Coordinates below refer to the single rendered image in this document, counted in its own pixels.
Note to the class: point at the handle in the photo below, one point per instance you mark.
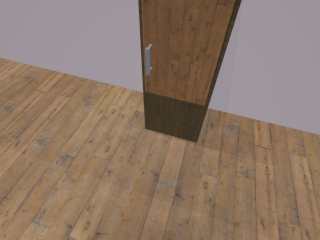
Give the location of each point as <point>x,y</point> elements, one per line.
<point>147,60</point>

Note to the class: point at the cupboard door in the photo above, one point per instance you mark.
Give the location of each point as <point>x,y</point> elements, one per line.
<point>187,37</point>

